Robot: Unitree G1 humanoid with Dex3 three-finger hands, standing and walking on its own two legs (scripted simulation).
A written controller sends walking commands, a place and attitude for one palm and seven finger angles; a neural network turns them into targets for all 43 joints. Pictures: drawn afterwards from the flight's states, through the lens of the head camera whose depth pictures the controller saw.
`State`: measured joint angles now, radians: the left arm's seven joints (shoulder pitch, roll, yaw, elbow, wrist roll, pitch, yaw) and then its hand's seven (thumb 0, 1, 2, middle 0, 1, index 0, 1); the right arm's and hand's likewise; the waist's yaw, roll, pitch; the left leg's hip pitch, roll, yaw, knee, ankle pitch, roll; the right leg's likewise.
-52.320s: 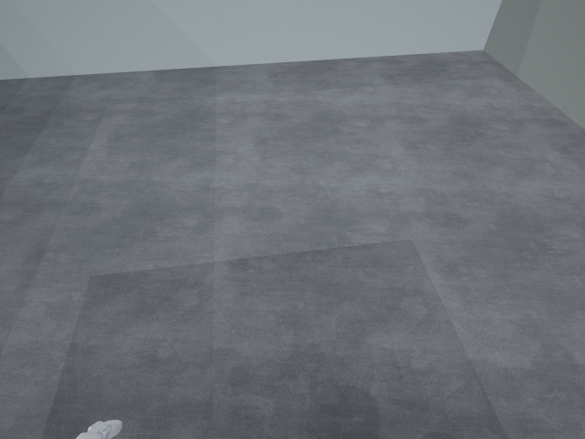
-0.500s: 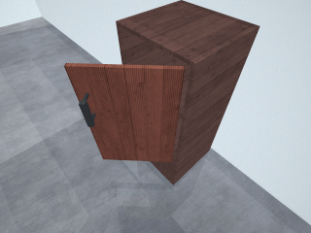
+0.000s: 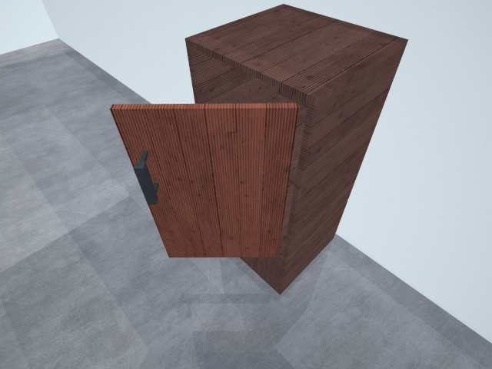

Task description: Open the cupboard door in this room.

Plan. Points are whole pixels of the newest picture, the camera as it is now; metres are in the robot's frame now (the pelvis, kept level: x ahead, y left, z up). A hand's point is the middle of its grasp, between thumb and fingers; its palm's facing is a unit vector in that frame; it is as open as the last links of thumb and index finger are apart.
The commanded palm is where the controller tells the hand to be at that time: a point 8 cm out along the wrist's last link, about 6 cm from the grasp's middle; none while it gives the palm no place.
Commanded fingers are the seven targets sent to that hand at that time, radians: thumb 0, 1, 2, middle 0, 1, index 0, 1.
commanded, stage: look again from close up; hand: left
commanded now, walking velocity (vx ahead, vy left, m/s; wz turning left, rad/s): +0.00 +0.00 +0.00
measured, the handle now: (148, 178) +0.52 +0.26 -0.02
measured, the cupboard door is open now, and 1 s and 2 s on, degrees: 45 45 45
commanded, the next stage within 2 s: raise the hand with hooked fingers in 0.22 s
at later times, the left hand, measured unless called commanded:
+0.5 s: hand (111, 343) +0.18 +0.23 -0.05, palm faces +0.23 -0.96 -0.16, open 7.5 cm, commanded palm +0.11 +0.27 -0.06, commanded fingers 0.00 0.67 0.80 -0.22 -0.45 -0.22 -0.45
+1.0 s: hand (117, 344) +0.17 +0.21 -0.03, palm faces -0.01 -0.99 -0.11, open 10.2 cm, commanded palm +0.14 +0.29 -0.04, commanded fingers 0.00 0.08 0.55 -0.26 -0.82 -0.26 -0.82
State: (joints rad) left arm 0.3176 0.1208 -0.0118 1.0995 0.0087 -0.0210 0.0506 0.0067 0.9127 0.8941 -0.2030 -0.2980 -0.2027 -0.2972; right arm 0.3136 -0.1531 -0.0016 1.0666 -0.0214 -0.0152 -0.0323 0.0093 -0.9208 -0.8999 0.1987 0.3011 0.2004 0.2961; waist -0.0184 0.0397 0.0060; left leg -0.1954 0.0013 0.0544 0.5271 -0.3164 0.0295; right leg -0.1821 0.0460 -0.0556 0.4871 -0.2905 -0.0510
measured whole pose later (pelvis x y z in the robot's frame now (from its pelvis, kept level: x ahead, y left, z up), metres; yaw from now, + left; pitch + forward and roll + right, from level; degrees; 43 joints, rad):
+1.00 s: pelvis -0.05 +0.00 -0.10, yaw +3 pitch +15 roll -3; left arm 0.28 0.29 0.20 0.04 -0.30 -0.49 -0.38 0.01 0.31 0.64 -0.24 -0.68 -0.24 -0.68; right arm 0.15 -0.22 0.06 0.55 0.02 -0.22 -0.05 0.01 -0.91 -0.90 0.21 0.30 0.21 0.30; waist 0.04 0.04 -0.13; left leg -0.96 0.00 -0.04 1.24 -0.54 0.03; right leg -0.91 0.02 -0.18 1.16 -0.52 -0.08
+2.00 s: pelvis -0.02 +0.04 -0.06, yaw +2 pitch +14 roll -4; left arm -0.04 0.44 0.41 0.42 -0.36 -0.28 -0.50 -0.01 -0.50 0.30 -0.30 -1.20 -0.30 -1.20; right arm 0.29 -0.28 0.04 0.55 0.04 -0.17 -0.06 0.01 -0.90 -0.90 0.21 0.30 0.21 0.30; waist -0.01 0.03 -0.11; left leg -0.77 -0.02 0.03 1.01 -0.48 0.09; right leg -0.73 0.01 -0.10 0.92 -0.44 -0.01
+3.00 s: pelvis -0.02 +0.02 -0.06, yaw +1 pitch +17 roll -3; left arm -0.29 0.51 0.49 0.71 -0.32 -0.32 -0.53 -0.01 -0.50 0.30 -0.30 -1.20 -0.30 -1.20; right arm 0.31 -0.29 0.04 0.58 0.03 -0.13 -0.07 0.01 -0.91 -0.90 0.21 0.30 0.21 0.30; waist -0.05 0.01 -0.12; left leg -0.83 0.00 0.03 1.02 -0.48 0.06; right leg -0.80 0.04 -0.09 0.96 -0.44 -0.04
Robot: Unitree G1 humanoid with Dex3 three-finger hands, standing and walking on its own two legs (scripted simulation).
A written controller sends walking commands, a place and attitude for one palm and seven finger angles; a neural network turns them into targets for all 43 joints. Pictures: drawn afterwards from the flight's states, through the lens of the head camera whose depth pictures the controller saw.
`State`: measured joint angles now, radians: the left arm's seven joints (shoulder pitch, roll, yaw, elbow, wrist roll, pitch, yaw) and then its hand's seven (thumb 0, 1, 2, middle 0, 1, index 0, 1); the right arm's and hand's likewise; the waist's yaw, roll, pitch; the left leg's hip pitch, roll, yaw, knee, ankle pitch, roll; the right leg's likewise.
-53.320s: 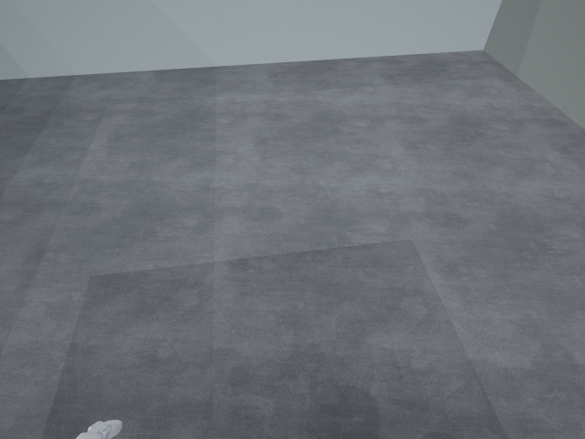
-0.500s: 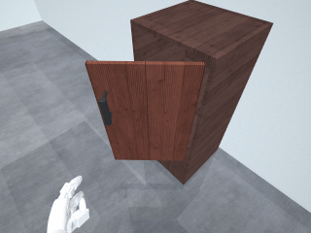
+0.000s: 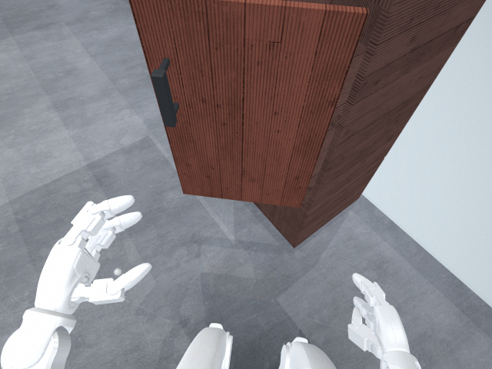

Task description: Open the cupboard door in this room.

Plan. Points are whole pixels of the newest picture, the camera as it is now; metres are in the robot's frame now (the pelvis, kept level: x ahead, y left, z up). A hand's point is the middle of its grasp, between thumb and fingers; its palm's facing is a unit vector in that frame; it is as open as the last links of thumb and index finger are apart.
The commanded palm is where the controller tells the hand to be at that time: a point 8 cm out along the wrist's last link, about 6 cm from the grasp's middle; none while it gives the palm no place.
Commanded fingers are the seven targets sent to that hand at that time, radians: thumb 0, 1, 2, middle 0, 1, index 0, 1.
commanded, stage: raise the hand with hooked fingers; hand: left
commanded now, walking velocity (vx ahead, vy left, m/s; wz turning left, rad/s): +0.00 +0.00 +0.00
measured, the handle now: (168, 93) +0.58 +0.22 +0.08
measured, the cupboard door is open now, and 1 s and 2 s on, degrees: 45 45 45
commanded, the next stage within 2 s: move the hooked fingers beside the handle in 1.42 s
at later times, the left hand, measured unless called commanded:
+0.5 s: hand (97, 233) +0.28 +0.25 +0.07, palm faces -0.03 -1.00 -0.04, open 13.1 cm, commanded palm +0.26 +0.31 +0.08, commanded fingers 0.00 -0.50 0.30 -0.30 -1.20 -0.30 -1.20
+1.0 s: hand (62, 193) +0.33 +0.31 +0.09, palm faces -0.02 -1.00 -0.04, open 14.0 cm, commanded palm +0.29 +0.36 +0.10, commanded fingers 0.00 -0.50 0.30 -0.30 -1.20 -0.30 -1.20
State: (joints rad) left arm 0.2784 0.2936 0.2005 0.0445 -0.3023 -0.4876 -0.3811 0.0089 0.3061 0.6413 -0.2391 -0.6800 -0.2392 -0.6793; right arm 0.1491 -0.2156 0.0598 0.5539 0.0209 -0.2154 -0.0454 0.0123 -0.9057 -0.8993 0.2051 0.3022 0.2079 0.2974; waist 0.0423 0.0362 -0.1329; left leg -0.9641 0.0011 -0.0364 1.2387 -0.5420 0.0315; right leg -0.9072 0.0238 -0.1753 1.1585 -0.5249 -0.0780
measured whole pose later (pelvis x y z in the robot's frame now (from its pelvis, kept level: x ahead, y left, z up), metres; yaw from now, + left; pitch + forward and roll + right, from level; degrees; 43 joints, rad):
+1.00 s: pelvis +0.02 +0.04 +0.04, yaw -2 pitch +14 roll -4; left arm -0.04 0.44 0.41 0.42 -0.36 -0.28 -0.50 -0.01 -0.50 0.30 -0.30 -1.20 -0.30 -1.20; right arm 0.29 -0.28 0.04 0.55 0.04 -0.17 -0.06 0.01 -0.90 -0.90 0.21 0.30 0.21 0.30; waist -0.01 0.03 -0.11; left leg -0.77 -0.02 0.03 1.01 -0.48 0.09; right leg -0.73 0.01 -0.10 0.92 -0.44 -0.01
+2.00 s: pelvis +0.02 +0.02 +0.04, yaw -3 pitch +17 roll -3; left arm -0.29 0.51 0.49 0.71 -0.32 -0.32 -0.53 -0.01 -0.50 0.30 -0.30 -1.20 -0.30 -1.20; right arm 0.31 -0.29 0.04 0.58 0.03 -0.13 -0.07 0.01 -0.91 -0.90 0.21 0.30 0.21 0.30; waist -0.05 0.01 -0.12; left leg -0.83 0.00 0.03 1.02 -0.48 0.06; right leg -0.80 0.04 -0.09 0.96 -0.44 -0.04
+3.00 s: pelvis +0.02 +0.05 +0.02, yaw -4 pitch +24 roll -6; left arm -0.88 0.71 0.48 1.22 -0.14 -0.37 -0.45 -0.01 -0.50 0.30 -0.30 -1.20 -0.30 -1.20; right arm 0.37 -0.30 0.07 0.61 0.00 0.05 -0.05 0.01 -0.91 -0.90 0.21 0.30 0.21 0.30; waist -0.17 0.02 -0.10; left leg -1.05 0.00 0.03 1.13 -0.50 0.10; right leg -0.99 0.03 -0.10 1.01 -0.43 -0.01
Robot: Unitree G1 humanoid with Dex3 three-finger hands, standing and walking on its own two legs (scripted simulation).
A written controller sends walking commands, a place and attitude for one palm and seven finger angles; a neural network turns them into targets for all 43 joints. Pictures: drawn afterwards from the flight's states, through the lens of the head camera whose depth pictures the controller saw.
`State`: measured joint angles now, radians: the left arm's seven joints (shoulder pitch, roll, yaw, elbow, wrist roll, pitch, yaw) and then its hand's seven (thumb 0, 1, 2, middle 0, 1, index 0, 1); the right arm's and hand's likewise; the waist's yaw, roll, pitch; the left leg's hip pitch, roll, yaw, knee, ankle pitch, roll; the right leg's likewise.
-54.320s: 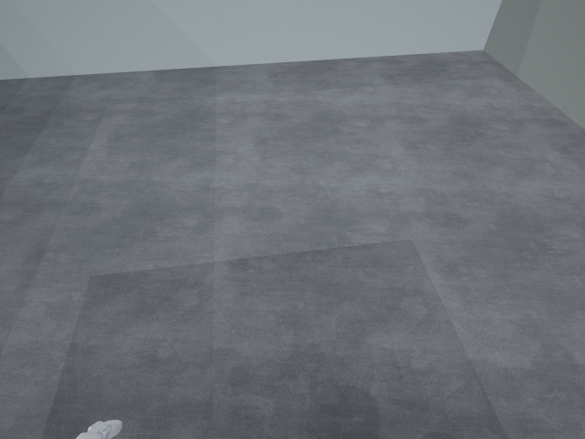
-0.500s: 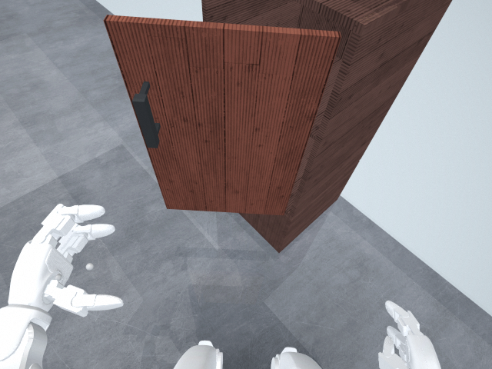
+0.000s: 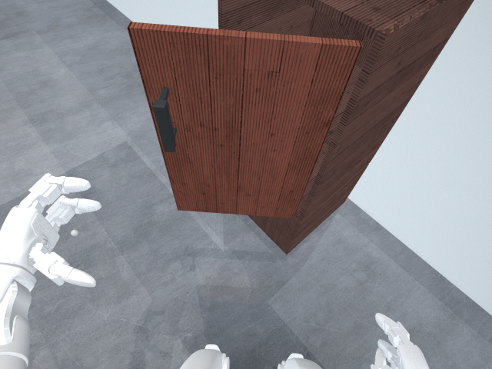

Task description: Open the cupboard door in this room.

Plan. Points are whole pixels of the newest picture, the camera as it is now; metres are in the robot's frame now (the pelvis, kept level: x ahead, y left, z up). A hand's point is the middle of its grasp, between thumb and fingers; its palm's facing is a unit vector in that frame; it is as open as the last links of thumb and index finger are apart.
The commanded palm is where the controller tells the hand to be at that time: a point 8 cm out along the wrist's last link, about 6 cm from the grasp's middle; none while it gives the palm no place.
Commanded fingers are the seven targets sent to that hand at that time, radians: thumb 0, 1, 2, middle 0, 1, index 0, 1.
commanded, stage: raise the hand with hooked fingers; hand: left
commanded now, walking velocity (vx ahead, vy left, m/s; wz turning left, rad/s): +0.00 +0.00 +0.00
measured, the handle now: (167, 120) +0.55 +0.20 +0.04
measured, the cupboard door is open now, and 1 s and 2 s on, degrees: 45 45 45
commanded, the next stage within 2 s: move the hooked fingers beside the handle in 0.42 s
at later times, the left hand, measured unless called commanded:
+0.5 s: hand (81, 239) +0.28 +0.26 +0.05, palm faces +0.04 -1.00 -0.03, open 14.0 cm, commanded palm +0.25 +0.31 +0.06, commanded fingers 0.00 -0.50 0.30 -0.30 -1.20 -0.30 -1.20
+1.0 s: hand (101, 197) +0.35 +0.26 +0.05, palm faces +0.02 -1.00 -0.02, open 14.0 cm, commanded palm +0.33 +0.31 +0.05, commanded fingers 0.00 -0.50 0.30 -0.30 -1.20 -0.30 -1.20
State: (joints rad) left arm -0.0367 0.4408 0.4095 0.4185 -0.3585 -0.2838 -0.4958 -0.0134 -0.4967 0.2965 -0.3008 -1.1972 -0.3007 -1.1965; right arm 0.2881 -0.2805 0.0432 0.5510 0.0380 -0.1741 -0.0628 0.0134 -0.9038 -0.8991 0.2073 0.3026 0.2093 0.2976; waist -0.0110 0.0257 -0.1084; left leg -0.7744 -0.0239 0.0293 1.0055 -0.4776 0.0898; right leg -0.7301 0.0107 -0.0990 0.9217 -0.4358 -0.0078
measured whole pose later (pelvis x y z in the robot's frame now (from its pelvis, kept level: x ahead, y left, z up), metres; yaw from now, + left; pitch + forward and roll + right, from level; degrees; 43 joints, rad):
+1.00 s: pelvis +0.00 -0.03 +0.00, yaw -1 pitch +17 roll -3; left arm -0.29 0.51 0.49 0.71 -0.32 -0.32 -0.53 -0.01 -0.50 0.30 -0.30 -1.20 -0.30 -1.20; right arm 0.31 -0.29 0.04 0.58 0.03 -0.13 -0.07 0.01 -0.91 -0.90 0.21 0.30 0.21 0.30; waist -0.05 0.01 -0.12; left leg -0.83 0.00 0.03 1.02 -0.48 0.06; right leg -0.80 0.04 -0.09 0.96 -0.44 -0.04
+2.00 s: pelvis -0.01 +0.00 -0.02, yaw -2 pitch +24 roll -6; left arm -0.88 0.71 0.48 1.22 -0.14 -0.37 -0.45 -0.01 -0.50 0.30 -0.30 -1.20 -0.30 -1.20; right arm 0.37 -0.30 0.07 0.61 0.00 0.05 -0.05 0.01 -0.91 -0.90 0.21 0.30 0.21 0.30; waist -0.17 0.02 -0.10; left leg -1.05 0.00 0.03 1.13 -0.50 0.10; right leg -0.99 0.03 -0.10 1.01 -0.43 -0.01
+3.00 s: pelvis +0.00 +0.00 -0.03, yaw -4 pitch +26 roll -7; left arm -0.89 0.78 0.54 1.20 -0.11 -0.36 -0.46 -0.01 -0.50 0.30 -0.30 -1.20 -0.30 -1.20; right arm 0.38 -0.29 0.08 0.59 -0.01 0.08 -0.02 0.00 -0.91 -0.90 0.21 0.30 0.21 0.30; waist -0.19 0.03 -0.10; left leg -1.10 0.03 0.02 1.16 -0.52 0.09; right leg -1.05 0.06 -0.11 1.03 -0.45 -0.01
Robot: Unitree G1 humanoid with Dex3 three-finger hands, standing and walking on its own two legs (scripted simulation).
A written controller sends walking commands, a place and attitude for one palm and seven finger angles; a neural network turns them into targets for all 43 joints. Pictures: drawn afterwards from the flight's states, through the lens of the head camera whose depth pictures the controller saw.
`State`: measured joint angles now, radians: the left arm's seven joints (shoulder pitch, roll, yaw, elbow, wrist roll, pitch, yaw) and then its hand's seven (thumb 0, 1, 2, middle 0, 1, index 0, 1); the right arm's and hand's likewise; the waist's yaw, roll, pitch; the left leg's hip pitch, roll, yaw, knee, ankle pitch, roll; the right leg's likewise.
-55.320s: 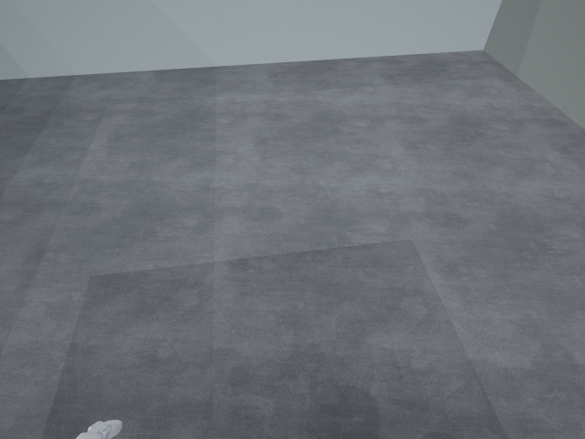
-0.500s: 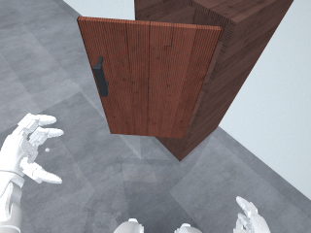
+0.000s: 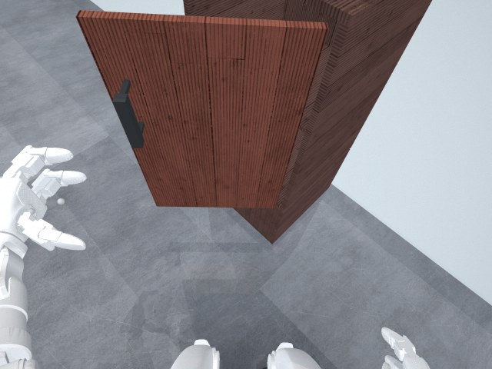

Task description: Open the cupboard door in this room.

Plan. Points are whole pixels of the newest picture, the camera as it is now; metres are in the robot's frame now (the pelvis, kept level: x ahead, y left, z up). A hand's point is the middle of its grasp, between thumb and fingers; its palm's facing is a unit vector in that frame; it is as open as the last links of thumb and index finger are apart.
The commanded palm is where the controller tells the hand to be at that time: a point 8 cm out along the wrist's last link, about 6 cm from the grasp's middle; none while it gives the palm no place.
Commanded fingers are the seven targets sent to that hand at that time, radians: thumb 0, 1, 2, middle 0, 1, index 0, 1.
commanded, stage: move the hooked fingers beside the handle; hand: left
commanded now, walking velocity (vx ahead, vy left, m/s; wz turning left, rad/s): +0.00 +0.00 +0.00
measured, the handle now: (132, 115) +0.55 +0.23 +0.04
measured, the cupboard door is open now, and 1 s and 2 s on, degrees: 45 45 45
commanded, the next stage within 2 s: slide the fingers in behind the handle in 1.92 s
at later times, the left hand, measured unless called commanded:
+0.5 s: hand (69, 165) +0.42 +0.30 +0.05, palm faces +0.04 -1.00 -0.01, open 14.0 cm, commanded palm +0.40 +0.35 +0.05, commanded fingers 0.00 -0.50 0.30 -0.30 -1.20 -0.30 -1.20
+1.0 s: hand (85, 137) +0.48 +0.30 +0.05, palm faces +0.02 -1.00 +0.00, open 14.0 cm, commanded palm +0.47 +0.34 +0.05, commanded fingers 0.00 -0.50 0.30 -0.30 -1.20 -0.30 -1.20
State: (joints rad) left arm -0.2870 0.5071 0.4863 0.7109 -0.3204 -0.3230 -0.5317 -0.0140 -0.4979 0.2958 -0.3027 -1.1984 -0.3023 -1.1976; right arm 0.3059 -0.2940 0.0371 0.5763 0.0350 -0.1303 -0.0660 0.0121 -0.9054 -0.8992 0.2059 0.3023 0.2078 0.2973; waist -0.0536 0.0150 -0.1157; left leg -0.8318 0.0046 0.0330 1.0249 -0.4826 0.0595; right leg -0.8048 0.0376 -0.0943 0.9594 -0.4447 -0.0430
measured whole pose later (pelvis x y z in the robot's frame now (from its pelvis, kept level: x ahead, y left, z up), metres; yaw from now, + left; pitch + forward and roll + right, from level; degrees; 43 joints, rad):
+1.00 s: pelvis -0.01 +0.03 -0.02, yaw -1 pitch +24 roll -6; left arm -0.88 0.71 0.48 1.22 -0.14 -0.37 -0.45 -0.01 -0.50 0.30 -0.30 -1.20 -0.30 -1.20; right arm 0.37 -0.30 0.07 0.61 0.00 0.05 -0.05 0.01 -0.91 -0.90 0.21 0.30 0.21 0.30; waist -0.17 0.02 -0.10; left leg -1.05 0.00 0.03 1.13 -0.50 0.10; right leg -0.99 0.03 -0.10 1.01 -0.43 -0.01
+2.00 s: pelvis +0.00 +0.02 -0.03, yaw -3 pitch +26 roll -7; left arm -0.89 0.78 0.54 1.20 -0.11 -0.36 -0.46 -0.01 -0.50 0.30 -0.30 -1.20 -0.30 -1.20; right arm 0.38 -0.29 0.08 0.59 -0.01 0.08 -0.02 0.00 -0.91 -0.90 0.21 0.30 0.21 0.30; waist -0.19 0.03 -0.10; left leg -1.10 0.03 0.02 1.16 -0.52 0.09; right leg -1.05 0.06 -0.11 1.03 -0.45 -0.01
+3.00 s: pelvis +0.00 +0.01 -0.02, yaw -2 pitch +25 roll -5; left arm -0.86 0.62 0.45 1.17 -0.13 -0.40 -0.33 -0.01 -0.50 0.30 -0.30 -1.20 -0.31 -1.21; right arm 0.38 -0.28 0.06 0.61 -0.01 0.09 -0.01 0.00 -0.91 -0.90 0.21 0.30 0.21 0.30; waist -0.18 0.02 -0.12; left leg -1.05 0.02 0.02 1.14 -0.52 0.08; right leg -1.00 0.06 -0.10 1.02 -0.46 -0.03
